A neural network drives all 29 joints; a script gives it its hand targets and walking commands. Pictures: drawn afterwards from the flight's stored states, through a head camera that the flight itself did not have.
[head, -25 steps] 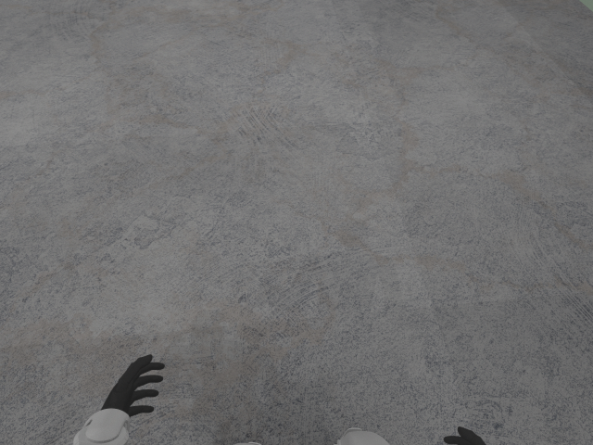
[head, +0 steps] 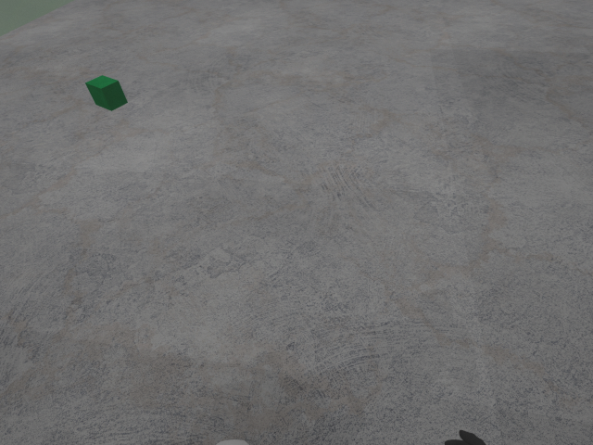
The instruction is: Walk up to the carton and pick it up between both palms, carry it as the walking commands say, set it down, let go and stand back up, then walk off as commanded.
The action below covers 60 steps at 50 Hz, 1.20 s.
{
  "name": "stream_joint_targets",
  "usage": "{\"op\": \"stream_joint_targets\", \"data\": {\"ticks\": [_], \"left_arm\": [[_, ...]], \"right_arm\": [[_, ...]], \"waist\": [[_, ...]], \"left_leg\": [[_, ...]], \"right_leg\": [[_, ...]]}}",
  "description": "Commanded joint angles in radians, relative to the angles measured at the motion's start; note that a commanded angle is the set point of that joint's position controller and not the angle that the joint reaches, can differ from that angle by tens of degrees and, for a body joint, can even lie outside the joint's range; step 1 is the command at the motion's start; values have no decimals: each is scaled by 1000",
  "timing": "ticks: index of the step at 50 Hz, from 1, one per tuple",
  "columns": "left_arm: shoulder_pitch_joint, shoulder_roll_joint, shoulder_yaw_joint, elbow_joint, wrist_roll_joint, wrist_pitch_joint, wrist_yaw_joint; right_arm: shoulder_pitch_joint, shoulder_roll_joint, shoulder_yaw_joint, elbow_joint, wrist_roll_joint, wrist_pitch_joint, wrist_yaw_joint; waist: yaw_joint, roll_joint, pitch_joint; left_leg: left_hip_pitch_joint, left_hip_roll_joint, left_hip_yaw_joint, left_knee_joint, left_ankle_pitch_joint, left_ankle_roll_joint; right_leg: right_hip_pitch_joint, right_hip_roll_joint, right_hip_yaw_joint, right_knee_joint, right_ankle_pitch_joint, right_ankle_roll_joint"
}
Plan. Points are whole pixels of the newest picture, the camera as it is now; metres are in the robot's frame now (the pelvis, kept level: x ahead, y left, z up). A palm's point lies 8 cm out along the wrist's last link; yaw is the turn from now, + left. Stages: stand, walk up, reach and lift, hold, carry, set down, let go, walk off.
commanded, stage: walk up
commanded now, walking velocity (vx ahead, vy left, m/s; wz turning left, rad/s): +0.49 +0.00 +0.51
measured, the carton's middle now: (106, 92) +2.66 +1.49 -0.70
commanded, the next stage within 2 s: none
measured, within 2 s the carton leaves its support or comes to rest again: neither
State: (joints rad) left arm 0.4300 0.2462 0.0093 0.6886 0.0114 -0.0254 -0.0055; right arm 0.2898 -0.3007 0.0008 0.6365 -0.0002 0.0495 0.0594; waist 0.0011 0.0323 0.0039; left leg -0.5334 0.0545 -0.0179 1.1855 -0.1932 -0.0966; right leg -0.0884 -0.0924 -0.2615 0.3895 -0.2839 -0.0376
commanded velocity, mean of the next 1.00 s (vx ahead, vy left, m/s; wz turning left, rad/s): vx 0.50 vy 0.00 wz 0.25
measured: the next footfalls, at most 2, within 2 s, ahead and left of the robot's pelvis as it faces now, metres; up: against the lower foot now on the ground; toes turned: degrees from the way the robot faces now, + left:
left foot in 0.26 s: +0.20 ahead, +0.20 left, +0.00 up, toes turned +13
right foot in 0.68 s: +0.46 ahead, +0.02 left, +0.00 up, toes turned +5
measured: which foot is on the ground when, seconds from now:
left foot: up 0.00-0.24, down 0.26-0.70, up 0.72-1.00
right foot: down 0.00-0.26, up 0.28-0.66, down 0.68-1.00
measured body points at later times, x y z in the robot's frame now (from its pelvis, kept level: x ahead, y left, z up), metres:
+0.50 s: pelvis +0.19 +0.10 -0.01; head +0.21 +0.11 +0.44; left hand +0.33 +0.38 -0.09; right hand +0.30 -0.13 -0.12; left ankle +0.16 +0.19 -0.75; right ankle +0.21 -0.04 -0.66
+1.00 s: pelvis +0.39 +0.12 +0.00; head +0.40 +0.10 +0.45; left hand +0.31 +0.34 -0.13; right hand +0.51 -0.09 -0.15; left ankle +0.37 +0.29 -0.68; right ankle +0.42 +0.01 -0.75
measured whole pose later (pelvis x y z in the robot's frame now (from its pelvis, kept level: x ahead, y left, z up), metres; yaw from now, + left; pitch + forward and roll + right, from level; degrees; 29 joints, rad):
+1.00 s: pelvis +0.39 +0.12 +0.00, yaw +14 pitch +0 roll +3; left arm 0.51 0.15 0.01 0.85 0.01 -0.03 -0.02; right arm 0.30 -0.22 0.00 0.86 -0.01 -0.06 0.00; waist -0.02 0.02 0.01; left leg -0.48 0.05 0.02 0.95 -0.25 -0.04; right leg -0.19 -0.11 -0.14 0.41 -0.22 0.01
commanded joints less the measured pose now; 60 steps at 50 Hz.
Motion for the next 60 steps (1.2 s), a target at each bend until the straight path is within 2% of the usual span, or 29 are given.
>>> {"op": "stream_joint_targets", "data": {"ticks": [1,7,9,10,11,12,13,15,16,18,23,24,26,29,32,33,34,35,36,40,46,47,48,53,56,57,58,59,60], "left_arm": [[-12,158,67,-29,26,-31,1],[16,183,77,0,36,-14,-12],[-49,201,80,-3,31,-8,-14],[-67,208,86,-12,23,-4,-18],[-74,199,77,-20,10,-2,-22],[-102,113,47,-84,0,-11,-33],[-155,97,38,-134,4,-23,-39],[-290,82,46,-160,15,-31,-47],[-323,70,33,-145,17,-34,-47],[-298,67,17,-93,13,-24,-50],[-403,45,22,-67,15,-7,-52],[-362,-20,-2,7,14,-3,-42],[-371,-37,-18,22,13,2,-49],[-404,-54,-25,30,0,-6,-45],[-267,6,-4,111,12,-22,-17],[-125,64,23,163,18,-26,-9],[33,171,63,199,25,-23,5],[69,222,63,206,19,-13,6],[19,198,47,189,17,-20,11],[-86,70,29,164,15,-31,11],[-11,47,21,154,12,-37,10],[-8,44,18,163,15,-38,9],[2,48,22,151,13,-37,8],[-19,86,39,125,20,-19,5],[11,73,44,155,17,-5,5],[38,29,33,177,13,-4,-2],[55,-20,14,171,1,-7,-14],[32,-22,10,147,3,-9,-20],[-31,-28,23,125,16,-14,-23]], "right_arm": [[-116,-24,-71,-73,-35,-38,26],[-193,1,-40,-93,-27,-52,27],[-80,-5,-52,-58,-27,-63,16],[51,-33,-71,-13,-26,-77,4],[234,-111,-109,44,-32,-97,-18],[296,-264,-145,55,-41,-105,-36],[334,-318,-158,55,-38,-107,-42],[316,-216,-147,51,-33,-117,-49],[235,-161,-120,30,-36,-119,-48],[209,-121,-104,41,-32,-129,-56],[231,-100,-103,75,-38,-141,-52],[212,-5,-9,191,-56,-150,-78],[191,-7,-6,207,-59,-153,-77],[191,-30,-22,250,-55,-143,-84],[164,-35,-22,270,-37,-145,-83],[121,-10,-7,251,-41,-152,-78],[77,24,12,224,-50,-155,-79],[70,26,10,227,-61,-141,-82],[72,26,2,230,-64,-133,-75],[72,40,-16,285,-63,-119,-52],[14,65,-8,288,-65,-99,-38],[2,73,-5,284,-65,-101,-38],[-11,74,1,278,-63,-100,-34],[-58,68,11,251,-54,-113,-28],[46,65,6,293,-42,-139,-39],[167,34,-9,344,-51,-148,-52],[234,-48,-23,358,-63,-154,-57],[260,-109,-27,355,-65,-146,-59],[273,-100,-27,359,-58,-144,-63]], "waist": [[41,-157,96],[61,-157,90],[-1,-161,-31],[-51,-81,-141],[-129,42,-291],[-151,387,-295],[-158,389,-267],[-139,137,-100],[-128,120,-53],[-102,127,-56],[-104,85,-8],[-102,69,57],[-87,143,55],[-79,159,11],[13,-22,-134],[71,-150,-238],[119,-427,-277],[120,-458,-247],[78,-384,-151],[31,-228,-27],[18,-236,31],[14,-188,28],[18,-231,14],[14,-239,83],[-17,-103,-20],[-55,59,-162],[-68,260,-205],[-77,271,-156],[-66,203,-71]], "left_leg": [[-297,70,78,-85,-15,1],[-158,81,151,-452,-155,38],[29,22,183,-568,-202,87],[211,-45,212,-657,-173,120],[521,-48,121,-780,-168,189],[686,211,-362,-884,-168,242],[755,310,-609,-927,-24,282],[602,288,-561,-929,125,274],[560,235,-473,-904,238,256],[494,178,-344,-915,308,234],[419,215,-322,-1026,209,274],[429,102,-190,-954,148,248],[443,66,-76,-952,189,206],[480,62,-66,-910,249,185],[299,10,-36,-716,224,174],[162,-22,-5,-553,142,144],[-29,-102,58,-336,-237,123],[-138,-98,4,-186,-394,133],[-127,-75,-41,-115,-326,132],[-77,-29,19,-125,-131,79],[-48,13,56,-243,-10,44],[-34,25,65,-267,8,50],[-16,30,83,-297,32,50],[51,21,145,-504,-46,63],[278,0,214,-747,-7,98],[436,-5,157,-743,-14,121],[532,164,-145,-839,-84,157],[596,249,-392,-943,-196,190],[567,280,-441,-984,-198,204]], "right_leg": [[137,-313,198,-273,-172,-28],[172,-327,56,-174,85,-28],[153,-320,13,-8,424,-12],[135,-264,-22,208,541,7],[-18,-187,-46,538,513,47],[-361,35,-40,834,-145,96],[-572,85,104,940,-311,107],[-633,-26,207,945,-233,102],[-650,-41,230,896,-182,104],[-577,-44,214,836,-109,115],[-562,-50,201,637,-36,136],[-560,-13,250,513,-39,135],[-516,1,191,377,12,127],[-408,19,130,201,84,119],[4,-16,119,103,225,78],[220,-76,221,115,134,42],[333,-274,487,12,65,-4],[320,-366,668,-89,-56,-10],[206,-348,709,-157,-137,-12],[14,-253,474,-210,-199,4],[-87,-228,334,-261,-150,18],[-99,-240,310,-260,-128,11],[-101,-224,286,-249,-117,14],[-113,-224,210,-203,-134,3],[-80,-166,146,30,-71,-5],[-83,-117,96,294,27,0],[-242,-17,92,536,-129,27],[-477,82,173,704,-241,45],[-563,66,234,785,-233,37]]}}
